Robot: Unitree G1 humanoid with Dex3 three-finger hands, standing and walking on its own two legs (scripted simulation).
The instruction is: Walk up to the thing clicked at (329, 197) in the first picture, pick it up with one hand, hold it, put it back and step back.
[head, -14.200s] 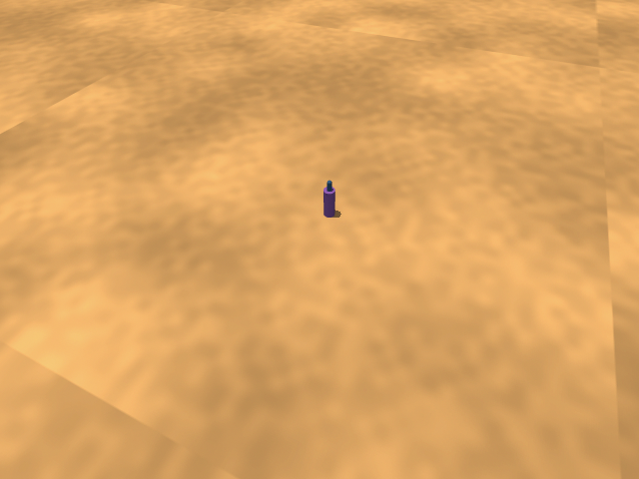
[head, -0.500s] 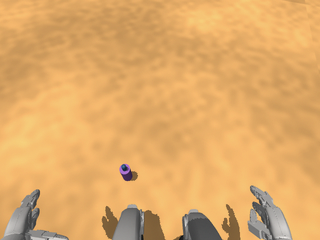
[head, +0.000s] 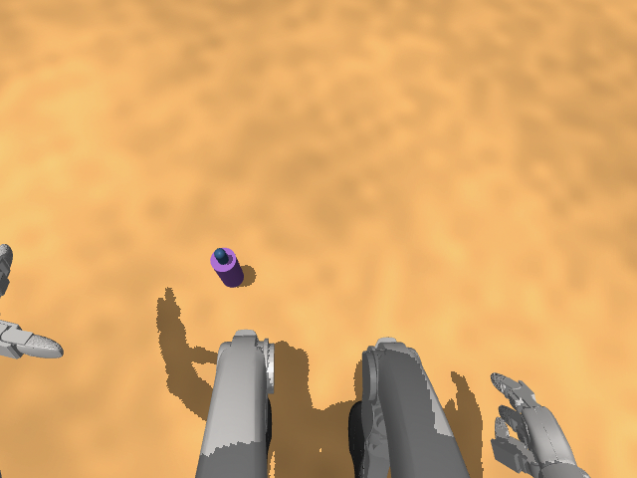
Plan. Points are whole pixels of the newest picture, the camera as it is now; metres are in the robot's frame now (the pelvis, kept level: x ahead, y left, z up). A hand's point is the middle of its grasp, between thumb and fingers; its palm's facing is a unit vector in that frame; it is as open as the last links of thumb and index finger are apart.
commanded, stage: go down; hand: left
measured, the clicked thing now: (226, 265) +0.47 +0.21 -0.41
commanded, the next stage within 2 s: approach in 1.14 s
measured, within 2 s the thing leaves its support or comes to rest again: neither
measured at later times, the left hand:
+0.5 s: hand (40, 272) +0.36 +0.38 -0.09, palm faces +0.14 -0.98 -0.10, open 17.5 cm
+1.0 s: hand (43, 254) +0.39 +0.39 -0.10, palm faces +0.12 -0.99 -0.08, open 17.7 cm
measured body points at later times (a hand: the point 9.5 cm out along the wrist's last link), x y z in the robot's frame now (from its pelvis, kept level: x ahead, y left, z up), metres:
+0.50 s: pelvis -0.02 +0.00 -0.08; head +0.18 +0.05 +0.32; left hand +0.35 +0.43 -0.08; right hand +0.14 -0.27 -0.18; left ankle +0.07 +0.13 -0.47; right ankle +0.06 -0.11 -0.47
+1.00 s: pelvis -0.03 +0.01 -0.11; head +0.18 +0.06 +0.28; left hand +0.38 +0.44 -0.09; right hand +0.11 -0.27 -0.21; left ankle +0.07 +0.13 -0.47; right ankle +0.06 -0.11 -0.47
